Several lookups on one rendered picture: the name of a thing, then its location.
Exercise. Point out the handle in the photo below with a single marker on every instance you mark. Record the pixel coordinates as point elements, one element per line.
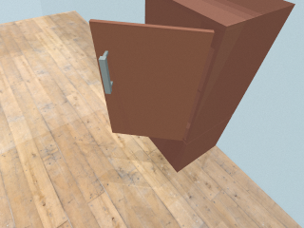
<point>105,73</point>

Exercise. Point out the cupboard door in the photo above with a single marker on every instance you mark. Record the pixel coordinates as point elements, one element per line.
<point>156,72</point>

